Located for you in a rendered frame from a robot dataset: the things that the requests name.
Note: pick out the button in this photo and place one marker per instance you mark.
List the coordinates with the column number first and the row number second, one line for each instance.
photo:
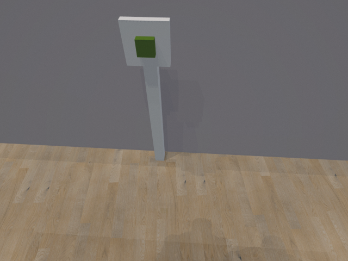
column 145, row 46

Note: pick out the panel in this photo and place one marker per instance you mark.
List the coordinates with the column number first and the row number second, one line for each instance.
column 159, row 27

